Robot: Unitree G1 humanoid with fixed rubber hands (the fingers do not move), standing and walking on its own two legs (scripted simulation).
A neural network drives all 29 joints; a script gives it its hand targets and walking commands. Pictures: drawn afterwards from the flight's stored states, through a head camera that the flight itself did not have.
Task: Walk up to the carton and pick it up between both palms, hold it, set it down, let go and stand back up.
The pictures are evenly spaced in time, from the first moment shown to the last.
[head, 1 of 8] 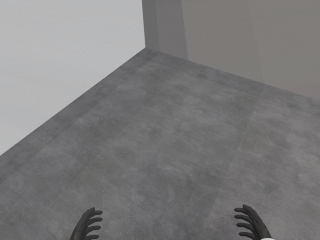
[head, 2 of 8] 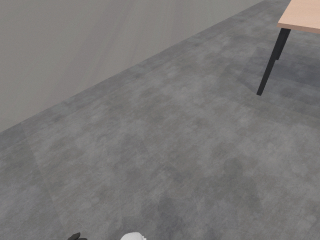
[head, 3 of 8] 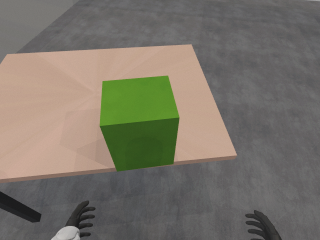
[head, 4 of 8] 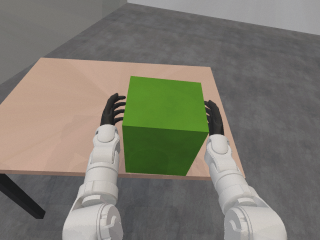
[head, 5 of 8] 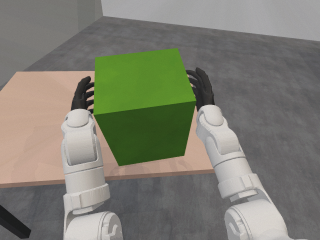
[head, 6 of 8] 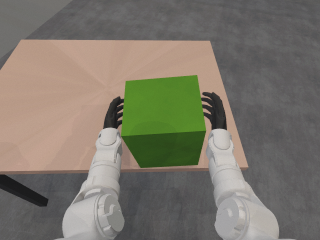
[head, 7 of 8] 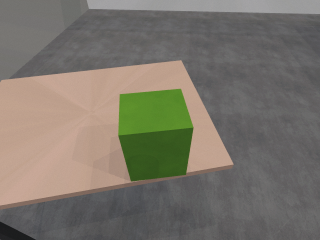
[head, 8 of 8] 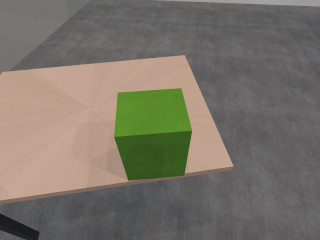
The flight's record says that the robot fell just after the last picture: no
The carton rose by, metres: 0.17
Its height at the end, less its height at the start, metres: +0.00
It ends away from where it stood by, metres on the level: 0.06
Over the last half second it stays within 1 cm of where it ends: yes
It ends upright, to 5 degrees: yes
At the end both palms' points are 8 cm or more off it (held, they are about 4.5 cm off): yes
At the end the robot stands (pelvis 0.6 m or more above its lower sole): yes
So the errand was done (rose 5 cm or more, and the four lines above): yes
